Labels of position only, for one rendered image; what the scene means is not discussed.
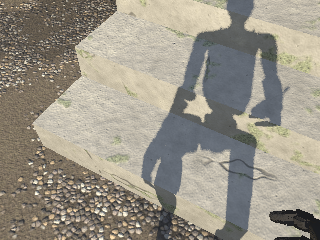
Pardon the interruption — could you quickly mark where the robot right hand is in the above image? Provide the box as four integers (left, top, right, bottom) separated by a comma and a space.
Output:
269, 209, 320, 240

